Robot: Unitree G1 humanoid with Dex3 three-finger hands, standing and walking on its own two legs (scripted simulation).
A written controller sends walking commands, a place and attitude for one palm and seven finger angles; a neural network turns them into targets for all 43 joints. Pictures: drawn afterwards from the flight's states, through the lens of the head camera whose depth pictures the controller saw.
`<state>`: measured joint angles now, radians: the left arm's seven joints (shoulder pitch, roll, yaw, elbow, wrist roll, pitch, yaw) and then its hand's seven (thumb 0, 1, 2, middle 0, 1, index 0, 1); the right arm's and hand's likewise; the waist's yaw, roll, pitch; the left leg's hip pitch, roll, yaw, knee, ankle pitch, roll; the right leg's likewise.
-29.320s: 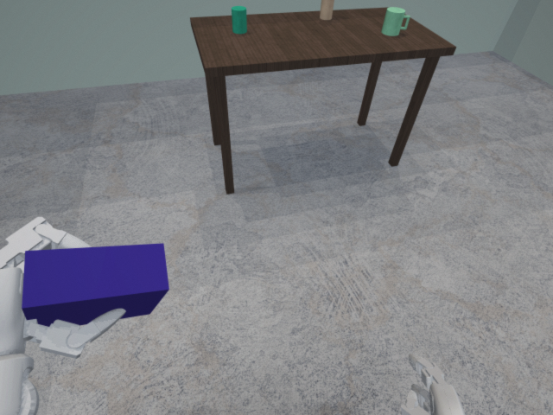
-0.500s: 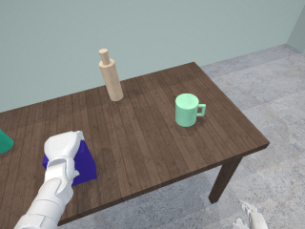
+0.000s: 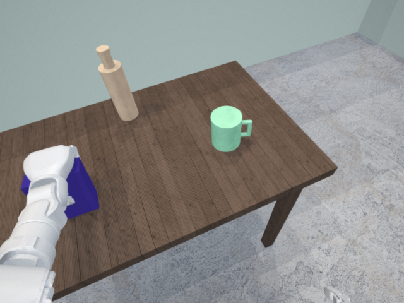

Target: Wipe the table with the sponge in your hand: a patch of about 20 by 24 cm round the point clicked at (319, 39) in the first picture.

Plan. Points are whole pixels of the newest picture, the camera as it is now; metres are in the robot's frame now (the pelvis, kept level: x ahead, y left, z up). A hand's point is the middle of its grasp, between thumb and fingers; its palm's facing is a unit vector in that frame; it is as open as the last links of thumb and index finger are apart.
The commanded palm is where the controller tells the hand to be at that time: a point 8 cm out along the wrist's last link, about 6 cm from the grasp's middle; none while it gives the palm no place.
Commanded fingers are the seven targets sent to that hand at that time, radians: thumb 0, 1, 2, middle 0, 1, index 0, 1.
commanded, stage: wipe forward along the first lane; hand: left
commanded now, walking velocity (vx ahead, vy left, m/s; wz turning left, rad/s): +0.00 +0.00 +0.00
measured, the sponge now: (68, 197) +0.34 +0.34 -0.02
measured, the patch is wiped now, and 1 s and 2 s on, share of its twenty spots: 0.25 0.40 0.65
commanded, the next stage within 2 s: slide across to the middle lane in 0.46 s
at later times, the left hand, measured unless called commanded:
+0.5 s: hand (57, 163) +0.40 +0.36 +0.03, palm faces -0.14 +0.02 -0.99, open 9.7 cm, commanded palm +0.40 +0.36 +0.06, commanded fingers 0.00 0.10 1.30 -1.20 -1.60 -1.20 -1.60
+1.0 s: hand (65, 152) +0.43 +0.36 +0.03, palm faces -0.10 +0.03 -0.99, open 9.8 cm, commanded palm +0.42 +0.31 +0.08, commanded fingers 0.00 0.10 1.30 -1.20 -1.60 -1.20 -1.60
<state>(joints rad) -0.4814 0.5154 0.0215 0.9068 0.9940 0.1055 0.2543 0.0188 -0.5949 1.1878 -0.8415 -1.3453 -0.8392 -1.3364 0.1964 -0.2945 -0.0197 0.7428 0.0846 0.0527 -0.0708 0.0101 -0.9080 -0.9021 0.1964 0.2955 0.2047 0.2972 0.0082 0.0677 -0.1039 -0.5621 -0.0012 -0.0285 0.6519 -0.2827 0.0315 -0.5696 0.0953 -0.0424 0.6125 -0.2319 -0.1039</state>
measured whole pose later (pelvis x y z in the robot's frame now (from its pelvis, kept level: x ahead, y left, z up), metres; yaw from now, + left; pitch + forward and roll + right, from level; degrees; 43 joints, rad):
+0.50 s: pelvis +0.00 +0.02 -0.01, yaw +0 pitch +14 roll -1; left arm -0.66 0.59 0.05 1.09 1.03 0.07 0.27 0.02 -0.59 1.19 -0.84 -1.36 -0.83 -1.35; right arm 0.23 -0.30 -0.01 0.74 0.08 0.06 -0.05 0.01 -0.91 -0.90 0.20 0.30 0.20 0.30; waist -0.04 0.06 -0.12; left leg -0.67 0.00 -0.03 0.71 -0.29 0.03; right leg -0.66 0.09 -0.05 0.64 -0.23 -0.08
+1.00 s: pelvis +0.03 +0.07 +0.01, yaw +1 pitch +13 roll -2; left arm -0.69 0.41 -0.15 1.04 0.99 0.22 0.34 0.00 -0.56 1.18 -0.80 -1.41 -0.79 -1.41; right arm 0.22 -0.25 -0.03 0.80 0.08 0.07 -0.03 0.01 -0.91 -0.90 0.20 0.30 0.20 0.30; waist 0.01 0.06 -0.13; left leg -0.55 -0.06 -0.02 0.62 -0.29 0.07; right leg -0.54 0.03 -0.03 0.56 -0.25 -0.02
